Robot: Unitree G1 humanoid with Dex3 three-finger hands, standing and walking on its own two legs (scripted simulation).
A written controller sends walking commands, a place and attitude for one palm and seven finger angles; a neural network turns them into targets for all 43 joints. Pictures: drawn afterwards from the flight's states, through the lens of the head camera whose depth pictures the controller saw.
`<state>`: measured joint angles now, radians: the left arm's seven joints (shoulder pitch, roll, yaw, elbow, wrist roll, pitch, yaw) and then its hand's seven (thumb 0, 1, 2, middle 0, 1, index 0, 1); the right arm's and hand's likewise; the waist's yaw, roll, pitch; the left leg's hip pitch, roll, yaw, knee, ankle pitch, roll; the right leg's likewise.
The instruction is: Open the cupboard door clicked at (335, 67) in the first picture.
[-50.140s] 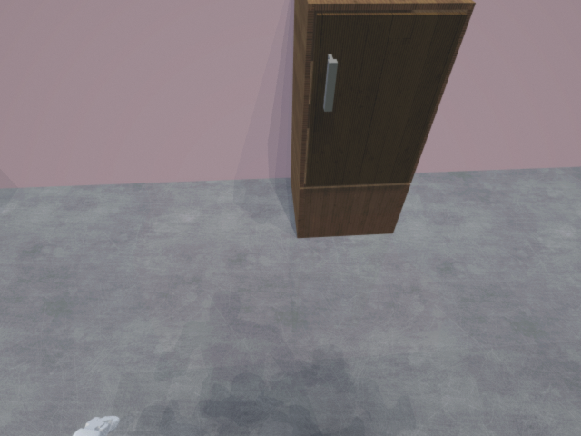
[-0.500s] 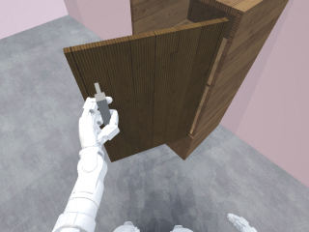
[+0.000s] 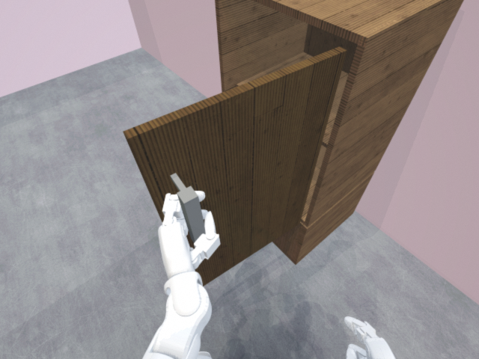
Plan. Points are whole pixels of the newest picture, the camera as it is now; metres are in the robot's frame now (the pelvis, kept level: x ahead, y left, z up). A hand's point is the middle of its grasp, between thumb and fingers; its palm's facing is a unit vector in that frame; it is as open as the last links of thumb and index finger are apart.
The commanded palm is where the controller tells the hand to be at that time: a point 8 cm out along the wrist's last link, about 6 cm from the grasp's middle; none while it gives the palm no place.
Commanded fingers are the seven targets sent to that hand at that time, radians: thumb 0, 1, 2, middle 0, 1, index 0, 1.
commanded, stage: open thumb and fingers to let go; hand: left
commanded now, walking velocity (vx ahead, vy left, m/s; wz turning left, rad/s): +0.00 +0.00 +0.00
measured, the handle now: (188, 211) +0.36 +0.10 +0.05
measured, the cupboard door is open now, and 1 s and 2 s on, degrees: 84 84 89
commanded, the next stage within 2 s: slide the hand sideways off the handle in 0.90 s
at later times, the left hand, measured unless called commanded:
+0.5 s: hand (211, 238) +0.31 +0.06 +0.05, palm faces +0.31 -0.95 +0.00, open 10.5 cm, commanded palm +0.26 +0.11 +0.05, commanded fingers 0.00 -0.50 0.30 -0.30 -1.20 -0.30 -1.20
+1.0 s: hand (209, 240) +0.31 +0.06 +0.04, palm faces +0.27 -0.96 -0.01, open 15.0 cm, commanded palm +0.26 +0.10 +0.05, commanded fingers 0.00 -0.50 0.30 -0.15 -0.30 -0.15 -0.30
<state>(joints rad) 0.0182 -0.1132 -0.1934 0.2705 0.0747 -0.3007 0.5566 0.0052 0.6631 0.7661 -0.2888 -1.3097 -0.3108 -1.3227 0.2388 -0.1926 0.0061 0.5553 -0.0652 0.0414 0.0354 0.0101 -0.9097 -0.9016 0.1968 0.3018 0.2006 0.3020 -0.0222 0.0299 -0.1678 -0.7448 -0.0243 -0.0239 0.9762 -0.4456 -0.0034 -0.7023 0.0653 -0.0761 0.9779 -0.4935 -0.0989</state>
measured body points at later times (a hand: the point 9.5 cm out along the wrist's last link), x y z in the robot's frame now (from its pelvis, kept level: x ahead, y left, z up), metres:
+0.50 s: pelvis +0.00 +0.00 +0.00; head +0.05 -0.03 +0.44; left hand +0.29 +0.11 +0.05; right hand +0.18 -0.22 -0.11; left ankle +0.02 +0.12 -0.68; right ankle -0.01 -0.06 -0.68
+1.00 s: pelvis -0.01 +0.02 -0.01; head +0.04 +0.01 +0.44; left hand +0.29 +0.11 +0.05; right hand +0.16 -0.20 -0.11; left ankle +0.02 +0.12 -0.68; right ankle -0.01 -0.06 -0.68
